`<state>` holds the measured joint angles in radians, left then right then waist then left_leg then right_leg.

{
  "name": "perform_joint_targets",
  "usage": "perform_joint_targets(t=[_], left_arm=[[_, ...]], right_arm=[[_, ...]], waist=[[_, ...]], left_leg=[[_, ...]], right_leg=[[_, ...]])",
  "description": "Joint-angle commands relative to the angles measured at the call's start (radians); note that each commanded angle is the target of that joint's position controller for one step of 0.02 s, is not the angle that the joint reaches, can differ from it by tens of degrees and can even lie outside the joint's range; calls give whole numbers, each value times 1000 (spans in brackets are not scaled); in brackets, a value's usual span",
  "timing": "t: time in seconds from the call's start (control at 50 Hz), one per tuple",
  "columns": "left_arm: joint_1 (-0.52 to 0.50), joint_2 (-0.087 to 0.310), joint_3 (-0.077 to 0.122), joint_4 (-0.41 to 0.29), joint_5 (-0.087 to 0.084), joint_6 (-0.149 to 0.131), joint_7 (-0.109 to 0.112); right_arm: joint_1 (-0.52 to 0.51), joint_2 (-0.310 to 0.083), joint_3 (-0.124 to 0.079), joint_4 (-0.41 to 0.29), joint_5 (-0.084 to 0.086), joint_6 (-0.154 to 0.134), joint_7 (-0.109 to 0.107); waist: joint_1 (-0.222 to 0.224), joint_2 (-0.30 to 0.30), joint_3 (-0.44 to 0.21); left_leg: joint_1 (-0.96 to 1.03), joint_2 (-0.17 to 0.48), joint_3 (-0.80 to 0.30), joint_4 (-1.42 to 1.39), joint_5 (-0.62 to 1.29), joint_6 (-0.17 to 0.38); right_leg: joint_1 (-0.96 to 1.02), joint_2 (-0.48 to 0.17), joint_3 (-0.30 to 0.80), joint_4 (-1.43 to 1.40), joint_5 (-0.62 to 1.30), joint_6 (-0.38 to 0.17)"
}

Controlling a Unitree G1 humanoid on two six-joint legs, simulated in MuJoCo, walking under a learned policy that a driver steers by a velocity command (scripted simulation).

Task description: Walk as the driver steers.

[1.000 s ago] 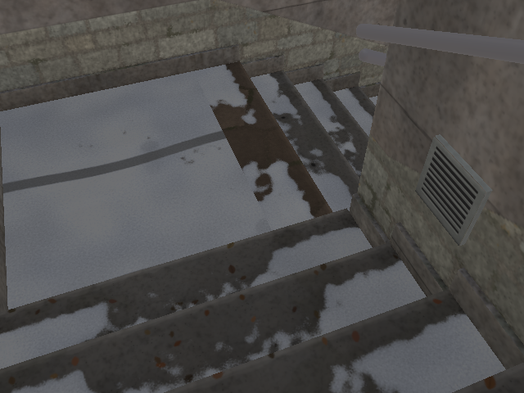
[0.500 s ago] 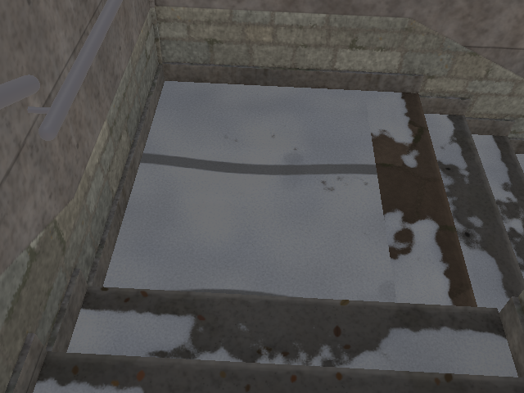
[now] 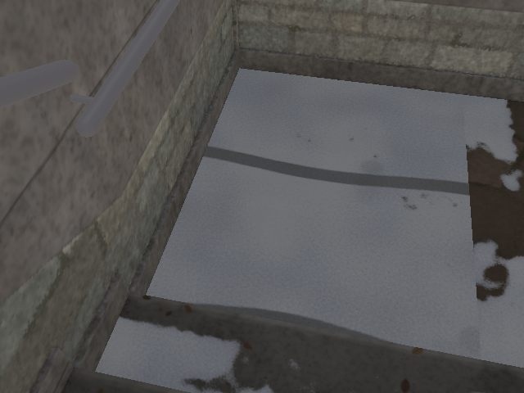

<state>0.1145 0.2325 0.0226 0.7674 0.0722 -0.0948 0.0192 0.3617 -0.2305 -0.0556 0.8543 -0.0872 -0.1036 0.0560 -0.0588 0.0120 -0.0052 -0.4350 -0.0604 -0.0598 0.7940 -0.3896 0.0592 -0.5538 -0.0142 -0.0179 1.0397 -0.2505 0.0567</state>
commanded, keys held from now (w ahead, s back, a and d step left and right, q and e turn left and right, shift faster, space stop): q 0.16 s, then e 0.68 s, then w+e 0.16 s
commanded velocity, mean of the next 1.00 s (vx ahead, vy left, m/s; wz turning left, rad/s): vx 0.04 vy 0.00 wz -0.13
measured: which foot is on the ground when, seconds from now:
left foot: down 0.00-0.04, up 0.06-0.34, down 0.36-0.76, up 0.78-1.00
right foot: up 0.00-0.00, down 0.02-0.48, up 0.50-0.72, down 0.74-1.00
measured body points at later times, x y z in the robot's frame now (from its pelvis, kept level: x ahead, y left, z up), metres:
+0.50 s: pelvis +0.01 -0.02 +0.01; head +0.04 -0.02 +0.46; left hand +0.12 +0.24 -0.11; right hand +0.17 -0.27 -0.10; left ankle +0.02 +0.09 -0.71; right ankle -0.01 -0.11 -0.71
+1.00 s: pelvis -0.01 -0.11 +0.03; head +0.00 -0.13 +0.48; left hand +0.09 +0.15 -0.09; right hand +0.07 -0.40 -0.08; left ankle +0.07 +0.05 -0.60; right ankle -0.04 -0.16 -0.71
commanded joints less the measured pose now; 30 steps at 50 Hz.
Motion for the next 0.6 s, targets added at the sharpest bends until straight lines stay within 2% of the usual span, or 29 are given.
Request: perform_joint_targets(t=[0.02, 0.04, 0.06, 0.08, 0.1, 0.12, 0.14, 0.16, 0.2, 0.22, 0.24, 0.26, 0.28, 0.3, 0.32, 0.34, 0.36, 0.38, 0.4, 0.42, 0.44, 0.46, 0.48, 0.5, 0.52, 0.54, 0.56, 0.58, 0.6], left_arm=[[384, 122, 49, 25, -42, 15, 36], [336, 244, 77, -12, -87, 4, 60], [283, 222, 60, -54, -26, -16, 30], [283, 205, 58, -26, 29, -33, -15], [203, 215, 65, -30, 12, -21, -39], [70, 127, 37, -72, -22, -2, -43], [-9, 108, 32, -107, -34, 6, -36], [-20, 122, 35, -128, -33, 16, -38], [21, 123, 24, -115, -17, 25, -37], [48, 105, 8, -83, -28, 22, -47], [20, 72, -21, -60, -46, 13, -70], [-27, 75, -40, -52, -71, 0, -94], [-38, 124, -34, -28, -86, -9, -113], [-15, 155, -27, -4, -93, -14, -129], [253, 155, 14, 66, -106, 44, -51], [279, 196, 22, 75, -84, 83, -15], [127, 215, 28, 26, -92, 33, -107], [215, 115, 15, 7, -97, 17, -130], [267, 93, 8, 14, -82, 11, -125], [160, 178, 37, 24, -88, 16, -112], [49, 194, 46, -37, -63, 17, -94], [53, 172, 47, -49, -47, 10, -64], [57, 147, 40, -60, -38, 9, -35], [77, 116, 30, -58, -33, 11, -17], [79, 105, 33, -60, -23, 17, -1], [51, 103, 28, -70, -14, 21, 6], [46, 83, 15, -74, -14, 27, 6], [63, 74, 7, -66, -8, 35, 3], [73, 51, -4, -62, 4, 43, -11]], right_arm=[[-206, -164, -38, -139, 22, -34, -5], [-12, -18, -6, -130, 29, -29, 6], [49, 3, 4, -124, 62, -36, -4], [-31, -64, -6, -148, 73, -17, -23], [-80, -78, -4, -165, 71, 6, -39], [-91, -108, -7, -156, 46, 29, -55], [-76, -93, 9, -149, 9, 46, -55], [-24, -78, 19, -144, -16, 50, -50], [-42, -72, 29, -151, 1, 55, -32], [-8, -72, 27, -126, 11, 56, -13], [44, -57, 31, -91, 13, 55, 16], [72, -45, 31, -74, 21, 55, 47], [27, -61, 23, -78, 34, 54, 64], [-17, -77, 22, -83, 47, 51, 67], [-168, 21, 54, -117, 115, 127, -17], [-200, 11, 59, -130, 130, 157, -53], [-122, -150, 23, -110, 89, 98, -38], [-162, -224, 4, -132, 85, 66, -30], [-303, -194, 15, -164, 74, 49, 12], [-280, -189, 0, -161, 55, 55, 17], [-252, -260, -28, -159, 63, 55, -5], [-243, -251, -36, -175, 72, 53, -27], [-185, -252, -42, -172, 72, 44, -47], [-107, -220, -43, -160, 66, 35, -72], [-28, -198, -44, -142, 51, 21, -95], [61, -183, -48, -126, 42, 6, -114], [27, -156, -46, -117, 42, 0, -123], [-30, -134, -42, -128, 52, 1, -126], [-107, -132, -41, -153, 64, 1, -130]], waist=[[216, -23, -89], [111, -267, -207], [96, -241, -201], [105, -16, -90], [86, -87, -49], [49, -36, -114], [26, -45, -125], [3, -65, -184], [27, -7, -129], [10, 5, -114], [-39, 19, -113], [-74, -31, -110], [-61, -90, -87], [-40, -91, -74], [88, -134, -75], [103, -158, -37], [53, -41, -102], [112, 51, -254], [184, 103, -210], [92, 10, -87], [62, 25, -75], [62, 24, -106], [48, 58, -95], [17, 96, -118], [-28, 180, -112], [-66, 178, -83], [-32, 110, -53], [-9, 52, -60], [15, 46, -63]], left_leg=[[-206, 206, -252, 137, 764, 187], [-361, 11, -89, 378, 277, 71], [-598, -109, -41, 710, -393, -36], [-701, -62, -133, 778, -339, -83], [-764, 23, -168, 789, -244, -123], [-721, 38, -157, 767, -134, -159], [-629, 42, -92, 836, -13, -192], [-505, 41, -39, 902, 73, -209], [-451, 31, -14, 860, 196, -194], [-385, 60, -11, 741, 234, -190], [-240, 122, 8, 533, 259, -204], [-49, 149, 49, 371, 205, -227], [72, 121, 95, 314, 86, -241], [101, 99, 111, 191, 102, -236], [-27, -3, 191, -130, -127, -139], [7, 15, 135, -240, -86, -112], [100, 144, 25, -219, 446, -87], [306, 196, -27, -234, 667, 22], [139, 228, -57, -219, 562, 126], [80, 222, -45, -279, 462, 111], [104, 215, -24, -288, 406, 107], [120, 247, -58, -287, 396, 140], [141, 309, -108, -316, 437, 196], [212, 402, -198, -353, 498, 276], [255, 491, -283, -400, 521, 348], [289, 539, -326, -446, 484, 373], [306, 524, -280, -463, 474, 316], [301, 469, -191, -465, 442, 252], [270, 413, -102, -457, 448, 199]], right_leg=[[454, 41, -24, -276, 64, -31], [650, -175, 257, -433, 758, -345], [661, -431, 563, -461, 1292, -619], [529, -475, 585, -489, 1233, -594], [446, -476, 574, -497, 1022, -553], [400, -398, 462, -465, 904, -469], [303, -329, 340, -458, 921, -392], [222, -271, 249, -484, 885, -365], [136, -206, 147, -498, 819, -362], [107, -176, 96, -482, 792, -323], [47, -126, 22, -457, 704, -237], [-49, -83, -32, -458, 602, -157], [-107, -67, -36, -466, 474, -110], [-47, -74, -14, -449, 447, -90], [296, -157, 55, -530, 660, -180], [392, -165, 111, -452, 810, -205], [346, -185, 184, -376, 575, -164], [273, -71, 78, -336, 252, -78], [282, -32, -2, -427, -54, -3], [249, 16, -42, -405, -131, -12], [191, 37, -42, -367, -68, -56], [204, 21, -18, -348, -6, -83], [166, 20, -7, -314, -14, -99], [113, 35, -12, -238, -94, -93], [32, 44, 2, -35, -301, -79], [-80, 23, 65, 176, -461, -66], [-150, -13, 95, 202, -445, -55], [-136, -38, 80, 129, -381, -35], [-82, -34, 29, 45, -307, -19]])
Velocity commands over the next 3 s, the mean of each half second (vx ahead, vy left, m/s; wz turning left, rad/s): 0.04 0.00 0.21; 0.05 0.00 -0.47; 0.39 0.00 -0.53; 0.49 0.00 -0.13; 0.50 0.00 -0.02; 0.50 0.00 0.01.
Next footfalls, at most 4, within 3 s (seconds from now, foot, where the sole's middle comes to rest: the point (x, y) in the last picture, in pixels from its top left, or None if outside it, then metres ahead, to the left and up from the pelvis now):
0.02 right None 0.03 -0.11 -0.75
0.36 left None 0.06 0.09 -0.75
0.74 right None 0.00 -0.16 -0.75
1.48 left None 0.30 -0.07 -0.89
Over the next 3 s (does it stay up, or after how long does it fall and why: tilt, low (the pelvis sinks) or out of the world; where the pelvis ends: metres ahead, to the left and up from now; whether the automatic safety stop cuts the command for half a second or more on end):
stays up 0.95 -0.57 -0.43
